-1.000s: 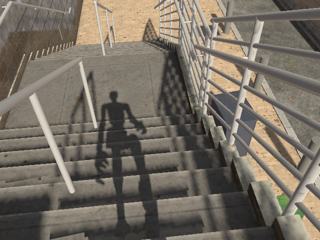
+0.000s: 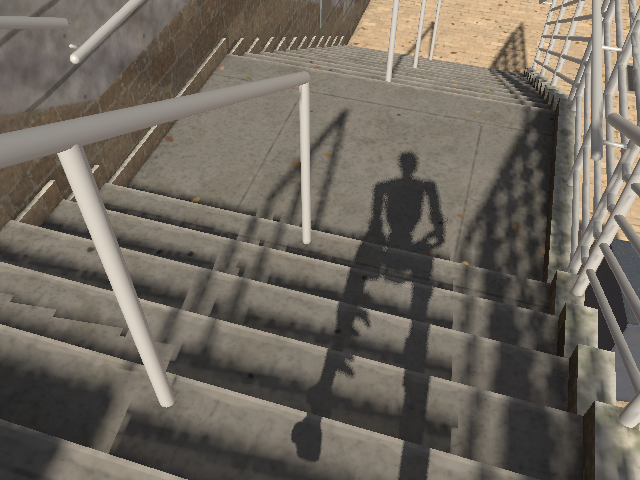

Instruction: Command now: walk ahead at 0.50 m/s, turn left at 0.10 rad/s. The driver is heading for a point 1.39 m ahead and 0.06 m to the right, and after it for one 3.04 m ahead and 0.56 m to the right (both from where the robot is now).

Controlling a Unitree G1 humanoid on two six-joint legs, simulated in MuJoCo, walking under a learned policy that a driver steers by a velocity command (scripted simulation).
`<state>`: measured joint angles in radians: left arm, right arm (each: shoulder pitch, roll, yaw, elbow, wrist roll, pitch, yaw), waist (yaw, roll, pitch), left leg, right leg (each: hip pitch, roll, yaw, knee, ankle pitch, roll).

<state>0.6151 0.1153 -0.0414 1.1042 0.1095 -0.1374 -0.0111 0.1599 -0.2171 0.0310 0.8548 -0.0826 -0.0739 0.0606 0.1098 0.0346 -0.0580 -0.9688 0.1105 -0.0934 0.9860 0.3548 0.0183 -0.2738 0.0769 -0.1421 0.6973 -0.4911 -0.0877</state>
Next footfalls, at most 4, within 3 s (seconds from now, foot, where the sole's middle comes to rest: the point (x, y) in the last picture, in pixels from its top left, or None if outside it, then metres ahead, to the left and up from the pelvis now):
0.28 left None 0.32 0.13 -0.91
0.80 right None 0.63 -0.12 -1.07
1.38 left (330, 389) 0.97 0.11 -1.24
1.92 right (401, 335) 1.30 -0.13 -1.40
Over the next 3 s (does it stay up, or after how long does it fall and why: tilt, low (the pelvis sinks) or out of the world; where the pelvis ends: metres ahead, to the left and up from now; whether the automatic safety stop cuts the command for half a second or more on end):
stays up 1.26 -0.04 -0.63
